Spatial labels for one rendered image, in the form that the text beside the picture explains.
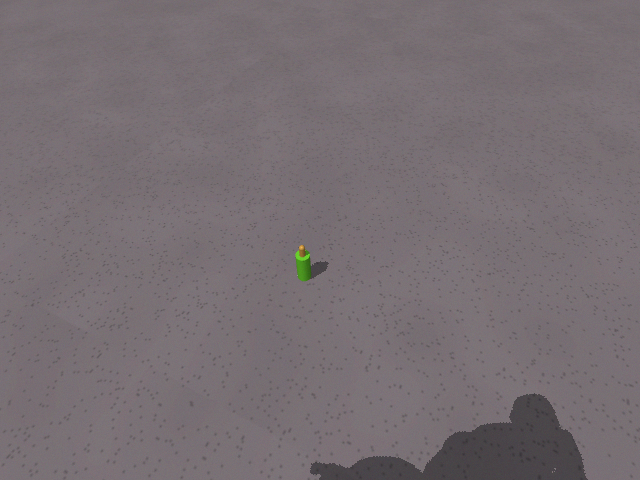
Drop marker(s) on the bottle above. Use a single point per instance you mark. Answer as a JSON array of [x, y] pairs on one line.
[[303, 264]]

